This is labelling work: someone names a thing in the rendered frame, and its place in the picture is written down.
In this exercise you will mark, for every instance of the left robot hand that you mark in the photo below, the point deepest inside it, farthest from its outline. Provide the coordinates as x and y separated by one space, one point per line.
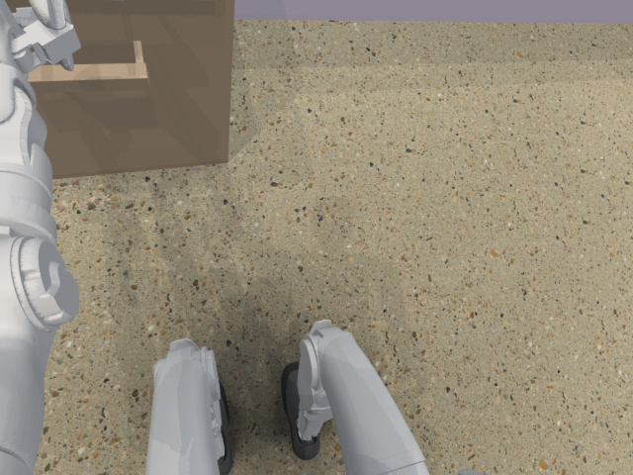
45 26

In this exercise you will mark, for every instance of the robot left forearm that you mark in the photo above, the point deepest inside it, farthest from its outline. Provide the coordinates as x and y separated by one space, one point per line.
25 169

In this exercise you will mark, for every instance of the right robot foot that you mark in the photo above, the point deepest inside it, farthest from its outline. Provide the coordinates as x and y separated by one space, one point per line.
308 448

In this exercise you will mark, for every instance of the left robot upper arm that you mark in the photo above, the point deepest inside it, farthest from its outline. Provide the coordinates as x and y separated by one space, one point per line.
37 295

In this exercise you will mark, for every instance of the cabinet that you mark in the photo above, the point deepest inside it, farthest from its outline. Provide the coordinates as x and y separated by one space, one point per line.
181 121

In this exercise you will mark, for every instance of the robot right shin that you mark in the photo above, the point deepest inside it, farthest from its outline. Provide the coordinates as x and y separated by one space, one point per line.
314 405

